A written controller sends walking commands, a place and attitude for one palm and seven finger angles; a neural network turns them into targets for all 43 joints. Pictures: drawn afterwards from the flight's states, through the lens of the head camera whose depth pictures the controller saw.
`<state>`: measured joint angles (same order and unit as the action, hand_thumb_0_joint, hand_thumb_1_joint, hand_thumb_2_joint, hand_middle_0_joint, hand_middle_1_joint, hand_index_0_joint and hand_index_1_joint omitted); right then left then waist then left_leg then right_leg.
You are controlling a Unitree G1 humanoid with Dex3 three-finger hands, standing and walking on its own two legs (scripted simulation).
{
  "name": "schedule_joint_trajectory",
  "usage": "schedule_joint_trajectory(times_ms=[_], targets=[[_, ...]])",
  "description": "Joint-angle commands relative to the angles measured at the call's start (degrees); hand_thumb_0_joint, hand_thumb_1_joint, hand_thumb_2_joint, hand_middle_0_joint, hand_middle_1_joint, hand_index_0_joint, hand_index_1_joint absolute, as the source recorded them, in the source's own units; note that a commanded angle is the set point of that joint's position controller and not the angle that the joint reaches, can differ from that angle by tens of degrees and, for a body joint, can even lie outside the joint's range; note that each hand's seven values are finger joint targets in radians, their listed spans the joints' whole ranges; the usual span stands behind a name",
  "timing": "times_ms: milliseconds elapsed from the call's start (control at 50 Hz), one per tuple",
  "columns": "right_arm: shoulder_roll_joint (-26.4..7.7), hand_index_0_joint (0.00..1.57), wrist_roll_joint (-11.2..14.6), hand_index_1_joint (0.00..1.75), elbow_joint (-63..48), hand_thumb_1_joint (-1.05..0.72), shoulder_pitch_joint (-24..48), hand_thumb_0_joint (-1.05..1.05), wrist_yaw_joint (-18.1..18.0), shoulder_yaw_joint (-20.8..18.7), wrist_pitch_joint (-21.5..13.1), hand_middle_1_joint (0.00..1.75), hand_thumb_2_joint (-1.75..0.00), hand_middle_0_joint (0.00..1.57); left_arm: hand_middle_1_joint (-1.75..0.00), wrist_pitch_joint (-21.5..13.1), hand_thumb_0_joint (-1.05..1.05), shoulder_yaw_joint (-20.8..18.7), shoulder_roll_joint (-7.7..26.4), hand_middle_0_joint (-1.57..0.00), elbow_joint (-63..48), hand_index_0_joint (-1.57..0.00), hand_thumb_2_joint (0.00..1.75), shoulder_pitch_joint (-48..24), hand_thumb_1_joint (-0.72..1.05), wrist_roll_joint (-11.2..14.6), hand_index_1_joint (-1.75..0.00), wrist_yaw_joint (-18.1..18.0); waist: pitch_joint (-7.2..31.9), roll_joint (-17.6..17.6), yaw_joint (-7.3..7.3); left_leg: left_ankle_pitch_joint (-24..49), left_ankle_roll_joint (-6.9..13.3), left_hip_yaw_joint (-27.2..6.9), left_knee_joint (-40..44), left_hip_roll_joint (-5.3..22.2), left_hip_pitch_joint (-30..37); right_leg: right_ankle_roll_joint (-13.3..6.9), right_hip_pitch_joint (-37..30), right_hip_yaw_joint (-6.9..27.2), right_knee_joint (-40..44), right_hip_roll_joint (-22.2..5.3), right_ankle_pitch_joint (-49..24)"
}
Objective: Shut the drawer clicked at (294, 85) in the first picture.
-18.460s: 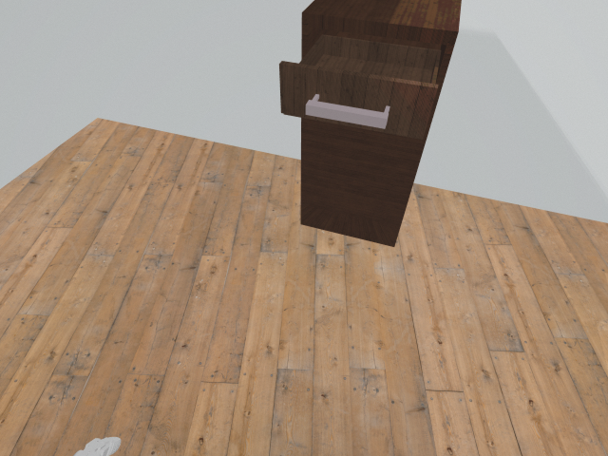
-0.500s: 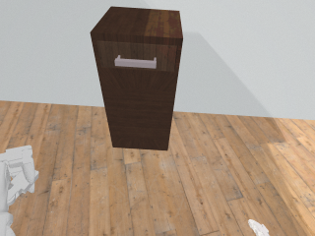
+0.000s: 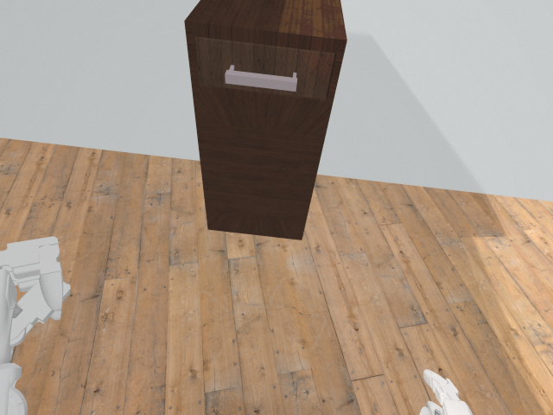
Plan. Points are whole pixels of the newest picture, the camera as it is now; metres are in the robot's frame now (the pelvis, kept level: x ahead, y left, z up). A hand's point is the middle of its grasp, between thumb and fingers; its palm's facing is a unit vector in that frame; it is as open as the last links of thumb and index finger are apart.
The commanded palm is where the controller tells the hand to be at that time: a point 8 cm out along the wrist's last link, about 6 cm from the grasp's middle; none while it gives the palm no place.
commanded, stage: stop stepping back and stand still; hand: left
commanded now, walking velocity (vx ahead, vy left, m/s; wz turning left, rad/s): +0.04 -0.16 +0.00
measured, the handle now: (262, 76) +0.96 +0.10 +0.03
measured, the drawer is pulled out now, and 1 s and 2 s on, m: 0.00 0.00 0.00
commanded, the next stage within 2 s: let the arm hang, fingers relaxed in 0.14 s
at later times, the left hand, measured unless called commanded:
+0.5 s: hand out of the picture +0.10 +0.18 -0.15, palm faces +0.05 -0.97 -0.22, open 3.1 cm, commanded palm none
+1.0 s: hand out of the picture -0.02 +0.21 -0.15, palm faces +0.04 -0.97 -0.22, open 6.9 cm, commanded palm none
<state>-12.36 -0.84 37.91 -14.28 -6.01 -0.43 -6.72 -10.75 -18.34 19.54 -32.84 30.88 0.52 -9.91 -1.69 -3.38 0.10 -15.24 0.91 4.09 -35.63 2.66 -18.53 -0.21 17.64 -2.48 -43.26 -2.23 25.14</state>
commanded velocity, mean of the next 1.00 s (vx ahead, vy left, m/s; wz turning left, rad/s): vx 0.01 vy -0.02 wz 0.00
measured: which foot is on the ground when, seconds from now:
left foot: down 0.00-1.00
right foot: up 0.00-0.18, down 0.20-1.00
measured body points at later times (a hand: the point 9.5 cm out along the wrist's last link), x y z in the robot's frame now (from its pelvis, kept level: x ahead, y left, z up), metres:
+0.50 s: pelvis +0.00 +0.00 +0.00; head +0.01 +0.01 +0.45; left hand +0.10 +0.23 -0.13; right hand +0.09 -0.25 -0.13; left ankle +0.02 +0.13 -0.72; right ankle +0.04 -0.10 -0.72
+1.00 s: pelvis +0.00 +0.02 +0.02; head +0.01 +0.01 +0.47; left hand -0.02 +0.26 -0.14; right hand -0.01 -0.18 -0.15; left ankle +0.02 +0.13 -0.72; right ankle +0.04 -0.10 -0.72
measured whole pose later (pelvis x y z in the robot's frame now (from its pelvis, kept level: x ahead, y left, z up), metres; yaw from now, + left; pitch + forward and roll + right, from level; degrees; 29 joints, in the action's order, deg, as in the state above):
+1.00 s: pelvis +0.00 +0.02 +0.02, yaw +1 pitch -2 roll +0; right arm -7.5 -1.4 62.4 -17.1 -1.1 -0.1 1.4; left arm 0.9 -1.0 9.6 64.6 16.1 -1.0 -1.4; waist -2.9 1.2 -0.2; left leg -11.6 1.0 5.8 -24.9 1.3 -11.4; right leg 0.4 13.4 -6.2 -24.4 -3.7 8.9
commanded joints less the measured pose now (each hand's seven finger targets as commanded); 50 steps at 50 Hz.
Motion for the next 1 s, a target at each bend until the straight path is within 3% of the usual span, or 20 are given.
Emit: schedule_joint_trajectory(times_ms=[0,60,120,140,160,180,200,220,240,280,320,360,420,480,520,580,640,700,820,980], targets=[[-4.8,0.2,-0.1,0.3,-9.7,-0.9,4.5,0.0,1.6,-1.7,-5.5,0.3,-0.9,0.2,-1.6,-6.1,0.0,-11.8,14.7,-1.4,-21.1,-1.4,0.9,-0.2,0.9,0.5,-1.6,-0.8,3.5,19.2,-0.96,5.5,9.0,-23.8,21.2,16.2,10.0,0.1,12.9,2.3,-13.7,-0.4,3.7],[-5.1,0.2,0.7,0.3,-10.1,-0.9,4.8,0.0,3.3,-1.9,-4.8,0.3,-0.9,0.2,-1.6,-5.0,0.0,-11.2,11.9,-1.4,-17.3,-1.4,0.9,8.1,0.9,1.3,-1.6,-0.3,5.6,16.1,-0.51,11.6,6.3,-11.8,17.0,12.9,5.7,0.7,3.3,-1.3,-1.2,0.7,-2.0],[-5.7,0.2,0.9,0.3,-11.7,-0.9,5.7,0.0,3.2,-1.9,-2.5,0.3,-0.9,0.2,-1.6,-3.6,0.0,-11.5,10.6,-1.4,-10.1,-1.4,0.9,12.2,0.9,2.2,-1.6,0.0,4.3,12.8,-0.1,-5.3,3.5,-6.6,15.6,10.7,-6.0,0.3,-9.9,-4.1,10.4,2.6,-5.1],[-5.6,0.2,1.0,0.3,-11.9,-0.9,6.8,0.0,3.0,-1.9,-1.6,0.3,-0.9,0.2,-1.6,-3.3,0.0,-11.5,11.3,-1.4,-9.2,-1.4,0.9,10.2,0.9,2.1,-1.6,0.0,2.5,9.2,-0.43,-13.3,2.4,-5.1,13.7,8.9,-11.3,-0.5,-13.0,-1.9,13.7,1.7,-3.2],[-5.3,0.2,1.0,0.3,-12.3,-0.9,7.3,0.0,2.7,-2.1,-0.6,0.3,-0.9,0.2,-1.6,-2.9,0.0,-12.0,12.0,-1.4,-7.5,-1.4,0.9,8.6,0.9,1.9,-1.6,-0.1,0.3,1.8,-0.5,-17.2,0.7,-2.3,5.8,4.3,-13.5,-2.8,-10.3,6.5,21.0,-1.7,2.6],[-4.8,0.2,0.9,0.3,-12.5,-0.9,7.4,0.0,2.5,-2.1,0.0,0.3,-0.9,0.2,-1.6,-2.1,0.0,-12.4,13.0,-1.4,-7.0,-1.4,0.9,7.5,0.9,2.1,-1.6,-0.2,-1.0,-9.1,-0.46,-14.9,-0.7,-1.0,-6.8,-0.3,-14.3,-6.9,-4.6,21.6,30.8,-10.2,11.9],[-4.8,0.2,0.8,0.3,-11.9,-0.9,7.3,0.0,2.3,-2.0,-0.1,0.3,-0.9,0.2,-1.6,-1.9,0.0,-12.3,13.7,-1.4,-8.0,-1.4,0.9,4.9,0.9,2.6,-1.6,-0.4,-1.1,-11.5,-0.66,-11.6,-0.8,-2.2,-14.9,-0.8,-12.8,-9.5,-1.5,27.4,35.0,-16.6,8.1],[-8.5,0.2,0.8,0.3,-1.2,-0.9,11.8,0.0,7.7,-3.5,-2.3,0.3,-0.9,0.2,-1.6,7.3,0.0,11.5,5.1,-1.4,35.3,-1.4,0.9,-5.5,0.9,-3.3,-1.6,7.3,3.2,-8.2,-1.68,-17.2,-0.5,-5.1,-17.9,6.6,-16.4,-9.0,-2.2,15.5,24.0,-24.3,-16.9],[-5.4,0.2,1.6,0.3,0.1,-0.9,2.8,0.0,7.6,-3.2,1.9,0.3,-0.9,0.2,-1.56,9.8,0.0,9.8,2.4,-1.36,36.2,-1.36,0.9,-6.3,0.9,-3.2,-1.56,8.5,5.6,-7.4,-3.87,-16.1,-1.6,-4.9,-16.7,4.0,-5.5,-9.4,6.0,14.2,20.8,-18.2,-14.0],[-3.9,0.2,0.7,0.3,0.5,-0.9,-0.9,0.0,7.7,-1.9,5.1,0.3,-0.9,0.2,-1.47,10.6,0.0,10.9,-0.3,-1.28,38.4,-1.28,0.9,-7.6,0.9,-2.5,-1.47,8.9,4.8,-7.1,-3.31,-10.2,-1.4,-0.7,-10.8,1.0,-3.9,-7.3,3.9,3.7,15.1,-11.2,-18.8],[-3.9,0.2,-0.2,0.3,0.7,-0.9,-0.2,0.0,7.8,-1.7,6.2,0.3,-0.9,0.2,-1.38,10.6,0.0,12.8,0.1,-1.2,45.2,-1.2,0.9,-10.2,0.9,-2.4,-1.38,9.2,4.8,-8.7,-3.0,-2.4,-0.9,-0.2,-3.3,-1.1,-0.8,-5.2,1.4,1.9,12.2,-9.6,-26.8],[-5.9,0.2,-1.1,0.3,1.0,-0.9,1.1,0.0,7.1,-2.0,6.4,0.3,-0.9,0.2,-1.3,10.6,0.0,13.9,-0.3,-1.12,52.7,-1.12,0.9,-10.2,0.9,-2.3,-1.3,9.3,4.8,-6.8,-1.69,10.7,1.0,-5.3,1.0,1.9,3.3,-2.5,2.1,1.9,11.5,-7.6,-27.7],[-6.2,0.2,-1.3,0.3,3.7,-0.9,3.0,0.0,6.1,-1.5,7.2,0.3,-0.9,0.2,-1.17,11.0,0.0,14.3,1.4,-1.0,62.2,-1.0,0.9,-13.8,0.9,-2.3,-1.17,9.3,3.5,-4.6,-0.72,6.3,0.5,-5.1,3.4,2.5,1.3,-1.0,-1.0,3.5,17.4,-6.9,-18.7],[-4.9,0.2,-1.3,0.3,8.6,-0.9,2.6,0.0,5.9,-0.6,7.3,0.3,-0.9,0.2,-1.04,11.2,0.0,15.2,0.2,-0.88,72.0,-0.88,0.9,-15.4,0.9,-1.4,-1.04,9.2,0.7,13.9,-0.3,2.9,0.6,-6.1,11.0,3.8,-0.8,-1.4,-3.1,2.2,17.8,-4.4,-8.8],[-4.5,0.2,-1.3,0.3,9.8,-0.9,1.9,0.0,5.5,-1.0,7.3,0.3,-0.9,0.2,-0.95,10.9,0.0,14.6,-1.4,-0.8,76.1,-0.8,0.9,-13.2,0.9,-1.5,-0.95,8.7,2.5,16.5,0.68,-0.5,0.9,-7.3,13.4,4.4,-2.4,-1.5,-7.7,0.9,19.4,-3.7,-9.4],[-3.8,0.2,-1.1,0.3,12.4,-0.9,0.0,0.0,5.4,-1.2,7.6,0.3,-0.9,0.2,-0.82,10.9,0.0,15.3,-0.9,-0.68,81.4,-0.68,0.9,-14.2,0.9,-1.4,-0.82,8.9,2.9,13.7,0.28,-6.4,0.3,-5.7,14.6,3.2,-1.5,-2.1,-8.3,1.6,22.7,-4.3,-6.4],[-3.9,0.2,-0.9,0.3,14.9,-0.9,-2.9,0.0,5.3,-1.5,7.7,0.3,-0.9,0.2,-0.69,10.8,0.0,15.6,-0.8,-0.56,85.1,-0.56,0.9,-15.9,0.9,-1.4,-0.69,9.0,1.1,6.0,-0.51,-5.3,0.4,-5.7,15.5,3.6,1.1,-2.2,-5.7,1.1,24.7,-4.7,-4.9],[-3.9,0.2,-0.7,0.3,17.2,-0.9,-4.6,0.0,5.1,-1.5,7.7,0.3,-0.9,0.2,-0.56,10.7,0.0,15.8,-1.1,-0.44,88.4,-0.44,0.9,-15.7,0.9,-1.4,-0.56,8.9,-0.6,3.7,-0.65,-5.1,0.6,-5.7,16.8,3.8,2.2,-2.0,-4.3,0.9,25.4,-4.6,-4.9],[-2.7,0.2,-0.4,0.3,20.8,-0.9,-6.0,0.0,4.8,-1.4,7.3,0.3,-0.9,0.2,-0.3,10.5,0.0,16.3,-2.1,-0.2,93.3,-0.2,0.9,-13.9,0.9,-1.3,-0.3,8.5,-1.9,3.6,-0.43,-2.4,0.6,-4.9,17.9,4.0,4.2,-1.7,-3.8,0.7,25.2,-4.5,-7.8],[-0.5,0.2,-0.5,0.3,23.6,-0.9,-7.1,0.0,4.5,-1.1,7.0,0.3,-0.9,0.2,-0.3,10.5,0.0,16.3,-4.5,-0.2,96.2,-0.2,0.9,-12.8,0.9,-1.4,-0.3,8.1,-3.7,3.6,-0.33,-3.0,0.7,-4.5,19.3,3.8,3.3,-1.3,-3.8,0.7,24.3,-4.3,-9.0]])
